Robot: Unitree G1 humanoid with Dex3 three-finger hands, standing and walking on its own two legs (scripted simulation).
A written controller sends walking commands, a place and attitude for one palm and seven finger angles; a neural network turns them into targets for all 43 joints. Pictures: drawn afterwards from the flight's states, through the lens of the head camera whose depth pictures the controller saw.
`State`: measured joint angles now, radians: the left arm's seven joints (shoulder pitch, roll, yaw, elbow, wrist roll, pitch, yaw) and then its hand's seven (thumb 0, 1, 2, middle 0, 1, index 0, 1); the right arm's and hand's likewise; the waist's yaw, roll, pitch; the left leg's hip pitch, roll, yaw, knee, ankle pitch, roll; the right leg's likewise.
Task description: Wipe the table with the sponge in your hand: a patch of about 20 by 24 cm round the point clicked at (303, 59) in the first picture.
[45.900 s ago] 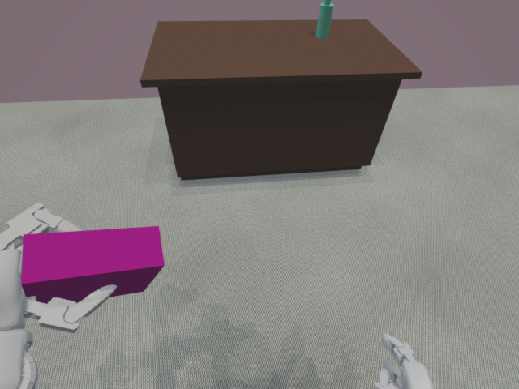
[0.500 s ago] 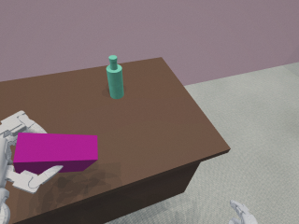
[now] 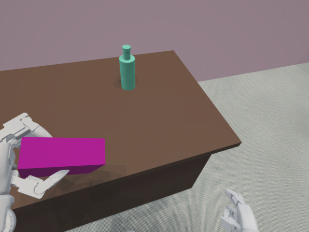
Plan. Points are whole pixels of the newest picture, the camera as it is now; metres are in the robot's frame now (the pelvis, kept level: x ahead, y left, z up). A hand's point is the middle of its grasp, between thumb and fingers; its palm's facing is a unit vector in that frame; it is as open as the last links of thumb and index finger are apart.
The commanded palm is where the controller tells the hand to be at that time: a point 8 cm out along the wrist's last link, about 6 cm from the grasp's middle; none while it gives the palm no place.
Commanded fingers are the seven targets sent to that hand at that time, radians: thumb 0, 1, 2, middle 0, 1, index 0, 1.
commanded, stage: step back with the hand held close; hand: left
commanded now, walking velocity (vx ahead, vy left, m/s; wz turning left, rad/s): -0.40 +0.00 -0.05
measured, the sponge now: (74, 158) +0.23 +0.19 +0.13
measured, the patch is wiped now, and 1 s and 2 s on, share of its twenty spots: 1.00 1.00 1.00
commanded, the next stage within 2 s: stop stepping back and stand still in 0.56 s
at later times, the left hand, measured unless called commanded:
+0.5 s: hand (28, 198) +0.14 +0.21 +0.18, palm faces +0.27 -0.90 -0.34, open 9.2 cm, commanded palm +0.09 +0.27 +0.19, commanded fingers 0.00 0.10 1.30 -1.20 -1.60 -1.20 -1.60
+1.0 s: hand out of the picture -0.02 +0.23 +0.17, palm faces +0.36 -0.89 -0.29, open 9.3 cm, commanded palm -0.06 +0.27 +0.19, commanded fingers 0.00 0.10 1.30 -1.20 -1.60 -1.20 -1.60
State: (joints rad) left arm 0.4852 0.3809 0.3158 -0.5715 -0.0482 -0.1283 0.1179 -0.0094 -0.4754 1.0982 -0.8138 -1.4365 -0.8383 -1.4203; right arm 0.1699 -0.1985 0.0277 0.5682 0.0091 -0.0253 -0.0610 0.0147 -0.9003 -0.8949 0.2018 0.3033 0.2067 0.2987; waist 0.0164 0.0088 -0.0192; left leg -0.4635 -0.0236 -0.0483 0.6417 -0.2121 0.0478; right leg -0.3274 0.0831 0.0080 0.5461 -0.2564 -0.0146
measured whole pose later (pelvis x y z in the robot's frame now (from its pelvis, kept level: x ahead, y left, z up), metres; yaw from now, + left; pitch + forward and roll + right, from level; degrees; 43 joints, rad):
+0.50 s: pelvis -0.08 +0.00 +0.00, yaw -2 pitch +3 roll -3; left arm 0.50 0.41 0.31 -0.63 -0.04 -0.15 0.11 -0.01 -0.48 1.10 -0.82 -1.44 -0.84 -1.42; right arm 0.23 -0.18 0.02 0.61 0.01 0.00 -0.06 0.01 -0.90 -0.90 0.20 0.30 0.21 0.30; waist -0.02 -0.05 -0.05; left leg -0.52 -0.01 -0.04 0.88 -0.38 -0.01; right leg -0.28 0.07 0.04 0.52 -0.29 0.00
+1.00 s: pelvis -0.22 -0.01 +0.00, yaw -1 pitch -1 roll -3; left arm 0.45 0.36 0.30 -0.50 -0.04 -0.08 0.11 -0.01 -0.48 1.10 -0.82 -1.44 -0.84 -1.42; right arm 0.25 -0.20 0.03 0.66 0.03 -0.04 -0.03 0.01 -0.90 -0.90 0.20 0.30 0.21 0.30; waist 0.01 -0.03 -0.08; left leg -0.54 0.01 -0.03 1.07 -0.38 0.03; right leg -0.29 0.04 -0.06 0.53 -0.24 -0.03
